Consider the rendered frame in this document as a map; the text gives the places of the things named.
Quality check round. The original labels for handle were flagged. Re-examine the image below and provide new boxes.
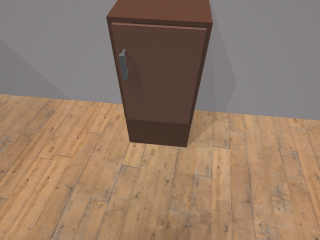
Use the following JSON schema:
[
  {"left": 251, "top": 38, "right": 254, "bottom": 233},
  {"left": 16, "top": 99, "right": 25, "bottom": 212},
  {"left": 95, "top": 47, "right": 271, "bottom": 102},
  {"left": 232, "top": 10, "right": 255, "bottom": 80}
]
[{"left": 119, "top": 49, "right": 129, "bottom": 80}]

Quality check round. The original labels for cupboard door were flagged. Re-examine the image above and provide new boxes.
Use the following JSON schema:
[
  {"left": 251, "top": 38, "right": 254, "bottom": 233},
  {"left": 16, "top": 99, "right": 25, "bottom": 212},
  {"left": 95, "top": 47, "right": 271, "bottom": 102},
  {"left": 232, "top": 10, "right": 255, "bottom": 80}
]
[{"left": 111, "top": 22, "right": 207, "bottom": 124}]

